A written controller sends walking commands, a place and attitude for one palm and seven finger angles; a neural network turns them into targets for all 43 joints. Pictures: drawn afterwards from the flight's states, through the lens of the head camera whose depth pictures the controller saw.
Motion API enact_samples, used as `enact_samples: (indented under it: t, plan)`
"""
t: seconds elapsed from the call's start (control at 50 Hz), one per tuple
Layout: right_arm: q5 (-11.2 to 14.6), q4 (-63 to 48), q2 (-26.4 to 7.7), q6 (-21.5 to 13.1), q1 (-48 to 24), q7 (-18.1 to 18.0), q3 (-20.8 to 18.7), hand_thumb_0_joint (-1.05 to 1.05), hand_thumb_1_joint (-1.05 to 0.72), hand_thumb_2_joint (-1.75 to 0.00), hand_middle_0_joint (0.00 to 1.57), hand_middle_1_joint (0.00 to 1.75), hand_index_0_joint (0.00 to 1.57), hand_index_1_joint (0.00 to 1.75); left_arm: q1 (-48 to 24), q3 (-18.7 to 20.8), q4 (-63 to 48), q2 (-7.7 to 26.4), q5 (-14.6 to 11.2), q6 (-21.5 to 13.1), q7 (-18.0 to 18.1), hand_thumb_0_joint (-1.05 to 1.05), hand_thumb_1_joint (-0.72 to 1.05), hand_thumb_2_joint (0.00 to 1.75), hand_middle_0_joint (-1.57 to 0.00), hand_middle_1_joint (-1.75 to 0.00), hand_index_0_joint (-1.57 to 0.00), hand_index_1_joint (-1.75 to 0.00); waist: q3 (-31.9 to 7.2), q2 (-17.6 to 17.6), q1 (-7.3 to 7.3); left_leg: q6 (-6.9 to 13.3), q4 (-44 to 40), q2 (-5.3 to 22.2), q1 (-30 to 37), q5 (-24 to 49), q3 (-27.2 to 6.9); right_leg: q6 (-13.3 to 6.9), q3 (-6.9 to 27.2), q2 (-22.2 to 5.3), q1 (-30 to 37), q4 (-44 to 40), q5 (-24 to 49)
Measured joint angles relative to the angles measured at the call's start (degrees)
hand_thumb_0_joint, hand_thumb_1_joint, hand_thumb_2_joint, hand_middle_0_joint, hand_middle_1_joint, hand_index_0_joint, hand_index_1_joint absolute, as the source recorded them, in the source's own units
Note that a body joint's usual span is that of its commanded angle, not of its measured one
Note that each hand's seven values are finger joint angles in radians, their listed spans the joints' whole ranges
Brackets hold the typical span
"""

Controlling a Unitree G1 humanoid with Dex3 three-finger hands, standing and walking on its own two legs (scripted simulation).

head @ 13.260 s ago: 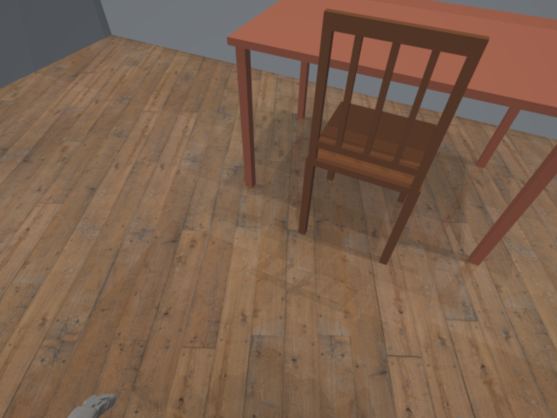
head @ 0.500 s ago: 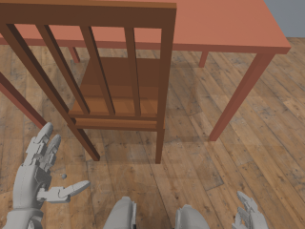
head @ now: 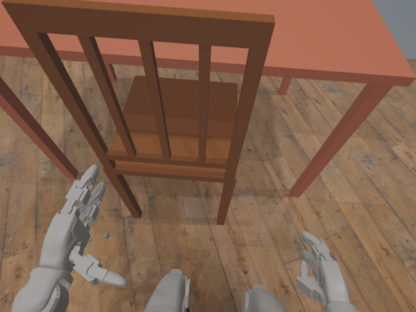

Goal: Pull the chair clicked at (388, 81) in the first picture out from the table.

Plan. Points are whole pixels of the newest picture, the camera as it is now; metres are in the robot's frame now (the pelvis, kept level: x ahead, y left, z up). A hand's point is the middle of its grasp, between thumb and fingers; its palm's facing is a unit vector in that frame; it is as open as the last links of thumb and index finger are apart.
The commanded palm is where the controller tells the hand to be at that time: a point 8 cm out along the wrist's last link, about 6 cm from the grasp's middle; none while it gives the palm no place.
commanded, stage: raise the hand toward the chair's back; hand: left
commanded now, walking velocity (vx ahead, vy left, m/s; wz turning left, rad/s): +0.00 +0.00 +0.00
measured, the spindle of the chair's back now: (159, 113) +0.51 +0.16 +0.04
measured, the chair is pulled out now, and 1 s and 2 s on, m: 0.00 0.00 0.00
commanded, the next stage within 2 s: aim the fingers beside a spindle in 0.64 s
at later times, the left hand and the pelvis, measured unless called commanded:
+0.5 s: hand (100, 214) +0.26 +0.21 +0.06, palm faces +0.07 -1.00 -0.07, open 16.9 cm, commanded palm +0.23 +0.25 +0.06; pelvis +0.01 -0.01 +0.00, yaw +0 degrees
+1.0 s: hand (126, 215) +0.27 +0.17 +0.04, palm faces +0.00 -1.00 -0.05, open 16.9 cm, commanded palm +0.25 +0.23 +0.05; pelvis -0.01 -0.02 +0.00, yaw +0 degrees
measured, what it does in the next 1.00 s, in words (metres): stands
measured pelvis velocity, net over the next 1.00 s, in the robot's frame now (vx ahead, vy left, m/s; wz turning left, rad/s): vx -0.01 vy -0.02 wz -0.01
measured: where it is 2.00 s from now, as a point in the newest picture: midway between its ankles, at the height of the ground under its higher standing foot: outside the picture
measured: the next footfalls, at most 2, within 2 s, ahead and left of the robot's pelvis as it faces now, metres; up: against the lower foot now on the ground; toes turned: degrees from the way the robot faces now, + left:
none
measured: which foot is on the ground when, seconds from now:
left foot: down 0.00-1.00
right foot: down 0.00-1.00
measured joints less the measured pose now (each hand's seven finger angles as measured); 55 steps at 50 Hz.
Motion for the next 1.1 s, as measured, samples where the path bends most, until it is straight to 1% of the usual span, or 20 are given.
enact_samples:
  t: [0.04,0.12,0.16,0.18,0.26,0.3,0.32,0.36,0.42,0.48,0.52,0.6,0.64,0.68,0.74,0.8,0.9,0.96,1.1]
  plan:
    - [-0.3,0.1,0.0,-0.1,0.2,-0.1,-0.1,0.01,-0.90,-0.90,0.21,0.30,0.20,0.30,-0.5,0.8,-0.2,0.3,-0.5,-0.3,0.2,-0.01,-0.48,0.30,-0.06,-0.08,-0.06,-0.08,0.3,-0.3,-0.08,-0.1,-0.1,0.0,0.2,-0.1,0.0,0.0,0.0,0.1,0.2,-0.2,-0.1]
    - [-0.7,1.2,-0.6,-0.2,0.8,0.4,-0.7,0.01,-0.90,-0.90,0.21,0.30,0.20,0.30,-2.0,3.8,-1.3,0.7,-1.5,-3.2,1.4,-0.01,-0.49,0.30,-0.06,-0.08,-0.07,-0.08,0.3,-0.7,-0.15,-0.2,0.0,0.1,0.4,-0.5,-0.2,-0.1,-0.2,0.2,0.6,-0.4,-0.3]
    - [-0.6,1.7,-1.1,0.1,1.1,0.6,-1.0,0.01,-0.90,-0.90,0.21,0.30,0.20,0.30,-2.8,4.7,-1.1,0.8,-1.9,-3.9,1.1,-0.01,-0.49,0.30,-0.06,-0.08,-0.06,-0.08,0.1,-0.5,-0.23,-0.2,-0.1,0.1,0.5,-0.6,-0.4,0.0,-0.3,0.2,0.7,-0.5,-0.4]
    - [-0.4,1.9,-1.4,0.3,1.2,0.7,-1.1,0.01,-0.90,-0.90,0.21,0.30,0.20,0.30,-3.2,4.9,-0.8,0.9,-1.9,-3.7,0.7,-0.01,-0.50,0.30,-0.06,-0.08,-0.06,-0.08,0.0,-0.3,-0.31,-0.2,-0.1,0.1,0.6,-0.6,-0.4,0.0,-0.3,0.2,0.9,-0.6,-0.5]
    - [0.3,1.7,-2.1,1.1,1.8,0.5,-1.5,0.01,-0.90,-0.90,0.21,0.30,0.20,0.30,-3.2,3.7,1.2,1.1,-1.7,-0.4,-1.6,-0.01,-0.50,0.30,-0.06,-0.08,-0.06,-0.08,0.0,0.2,-0.81,-0.1,-1.0,0.1,1.4,-0.5,0.0,0.1,0.0,0.2,1.5,-1.3,-0.3]
    - [0.4,1.4,-2.2,1.2,2.1,0.3,-1.6,0.01,-0.90,-0.90,0.20,0.30,0.20,0.30,-2.6,3.1,1.8,1.1,-1.5,1.1,-2.0,-0.01,-0.50,0.30,-0.06,-0.08,-0.06,-0.08,0.0,0.1,-1.15,-0.2,-1.6,0.2,1.8,-0.3,0.3,0.0,0.3,0.3,1.7,-1.7,-0.1]
    - [0.3,1.3,-2.1,1.2,2.2,0.2,-1.7,0.01,-0.90,-0.90,0.20,0.30,0.20,0.30,-2.3,2.9,1.8,1.1,-1.5,1.3,-1.9,-0.01,-0.50,0.30,-0.06,-0.08,-0.06,-0.08,0.0,-0.1,-1.28,-0.2,-1.8,0.2,2.0,-0.2,0.4,0.0,0.5,0.3,1.7,-1.8,0.0]
    - [0.0,1.2,-2.1,0.9,2.4,0.2,-1.9,0.01,-0.90,-0.90,0.20,0.30,0.20,0.30,-1.9,3.1,1.5,0.9,-1.5,0.6,-1.1,-0.01,-0.50,0.30,-0.06,-0.08,-0.06,-0.08,0.1,-0.4,-1.43,-0.3,-2.1,0.3,2.2,-0.1,0.5,-0.1,0.6,0.4,1.7,-1.8,0.1]
    - [-0.4,1.6,-2.0,0.6,2.4,0.6,-2.1,0.01,-0.90,-0.90,0.20,0.30,0.20,0.30,-2.1,4.1,0.9,0.6,-1.8,-2.3,0.8,-0.01,-0.50,0.30,-0.06,-0.08,-0.06,-0.08,0.2,-0.6,-1.43,-0.6,-1.9,0.5,2.0,-0.1,0.4,-0.4,0.5,0.6,1.4,-1.5,0.0]
    - [-0.5,2.0,-2.2,0.6,2.2,1.1,-2.0,0.01,-0.90,-0.90,0.20,0.30,0.20,0.30,-2.9,4.8,1.1,0.3,-1.9,-4.5,1.3,-0.01,-0.50,0.30,-0.06,-0.08,-0.06,-0.08,0.1,-0.6,-1.24,-0.8,-1.3,0.5,1.3,-0.1,0.1,-0.7,0.2,0.6,0.8,-0.7,-0.2]
    - [-0.3,2.0,-2.2,0.7,2.0,1.1,-1.9,0.01,-0.90,-0.90,0.20,0.30,0.20,0.30,-3.2,4.5,1.7,0.3,-1.8,-4.3,0.8,-0.01,-0.50,0.30,-0.06,-0.08,-0.06,-0.08,0.0,-0.4,-1.12,-0.9,-1.0,0.5,1.0,-0.1,0.0,-0.8,0.1,0.6,0.5,-0.4,-0.3]
    - [0.1,1.6,-2.0,1.0,1.7,0.7,-1.6,0.01,-0.90,-0.90,0.20,0.30,0.20,0.30,-2.7,3.0,2.6,0.4,-1.4,-1.4,-0.9,-0.01,-0.50,0.30,-0.06,-0.08,-0.06,-0.08,0.1,0.0,-1.08,-1.1,-1.2,0.6,1.2,0.2,0.0,-1.0,0.1,0.7,0.5,-0.2,-0.2]
    - [0.1,1.5,-1.8,0.9,1.6,0.5,-1.5,0.01,-0.90,-0.90,0.20,0.30,0.20,0.30,-2.2,2.6,2.6,0.4,-1.4,-0.8,-1.0,-0.01,-0.50,0.30,-0.06,-0.08,-0.06,-0.08,0.1,0.0,-1.13,-1.3,-1.4,0.7,1.5,0.3,0.0,-1.2,0.2,0.8,0.7,-0.3,-0.1]
    - [0.0,1.6,-1.6,0.7,1.5,0.3,-1.5,0.01,-0.90,-0.90,0.20,0.30,0.20,0.30,-1.9,2.8,2.3,0.3,-1.5,-1.2,-0.4,-0.01,-0.50,0.30,-0.06,-0.08,-0.06,-0.08,0.0,-0.1,-1.12,-1.4,-1.5,0.8,1.6,0.5,0.0,-1.3,0.2,0.9,0.7,-0.3,0.0]
    - [-0.2,1.9,-1.5,0.3,1.3,0.3,-1.4,0.01,-0.90,-0.90,0.20,0.30,0.20,0.30,-2.5,3.7,2.2,0.0,-1.9,-3.3,0.7,-0.01,-0.50,0.30,-0.06,-0.08,-0.07,-0.08,0.0,-0.2,-1.00,-1.7,-1.3,0.9,1.5,0.6,-0.2,-1.6,0.0,1.0,0.6,0.0,-0.1]
    - [-0.1,2.1,-1.7,0.1,1.2,0.4,-1.3,0.01,-0.90,-0.90,0.20,0.30,0.20,0.30,-3.6,4.1,3.0,-0.1,-1.8,-4.5,0.9,-0.01,-0.50,0.30,-0.06,-0.08,-0.06,-0.08,-0.1,-0.1,-0.86,-1.8,-0.9,0.9,1.0,0.6,-0.4,-1.7,-0.2,1.0,0.2,0.5,-0.2]
    - [0.3,2.2,-2.5,-0.2,1.0,-0.1,-1.0,0.01,-0.90,-0.90,0.20,0.30,0.20,0.30,-6.5,2.5,6.2,0.0,-1.0,-3.0,-0.3,-0.01,-0.50,0.30,-0.06,-0.08,-0.06,-0.08,0.1,0.2,-0.90,-1.9,-0.2,0.8,-0.1,0.7,-0.6,-1.8,-0.3,0.9,-1.0,1.3,-0.3]
    - [0.1,2.3,-2.5,-0.6,0.9,-0.5,-1.1,0.01,-0.90,-0.90,0.20,0.30,0.20,0.30,-8.5,1.7,7.5,-0.2,-0.4,-2.2,-0.2,-0.01,-0.50,0.30,-0.06,-0.08,-0.06,-0.08,0.4,0.0,-1.17,-1.8,0.2,0.9,-0.9,0.6,-0.5,-1.8,-0.1,1.0,-1.8,1.8,-0.3]
    - [-0.6,3.0,-2.1,-0.1,1.7,0.3,-1.5,0.01,-0.90,-0.90,0.20,0.30,0.20,0.30,-11.0,2.6,7.5,-0.6,0.1,-3.9,2.2,-0.01,-0.50,0.30,-0.06,-0.08,-0.06,-0.08,-0.2,-0.5,-1.86,-1.7,0.3,1.0,-1.4,0.3,0.1,-1.7,0.5,1.0,-2.8,2.1,-0.5]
